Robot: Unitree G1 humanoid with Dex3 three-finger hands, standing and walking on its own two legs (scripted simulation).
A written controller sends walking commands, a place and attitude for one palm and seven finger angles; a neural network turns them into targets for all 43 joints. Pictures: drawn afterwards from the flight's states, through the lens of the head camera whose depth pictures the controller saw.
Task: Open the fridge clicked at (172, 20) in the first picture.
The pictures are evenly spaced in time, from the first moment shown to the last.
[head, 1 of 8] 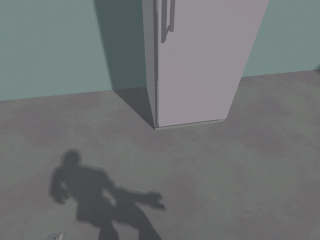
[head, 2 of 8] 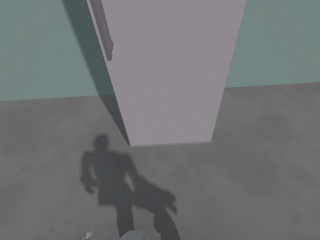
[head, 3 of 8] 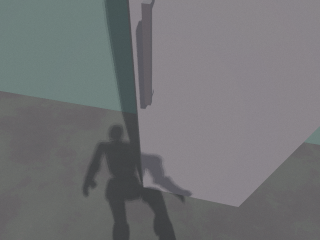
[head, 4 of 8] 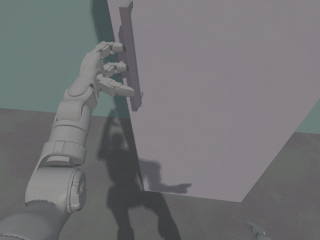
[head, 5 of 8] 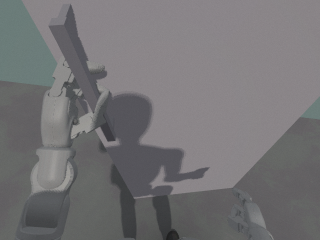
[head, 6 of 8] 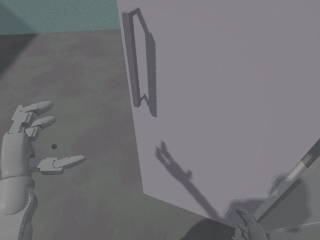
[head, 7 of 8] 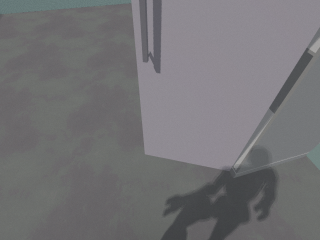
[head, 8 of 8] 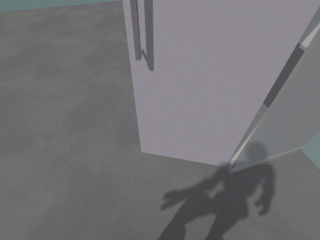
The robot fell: no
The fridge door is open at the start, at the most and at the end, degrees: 0 71 61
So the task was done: yes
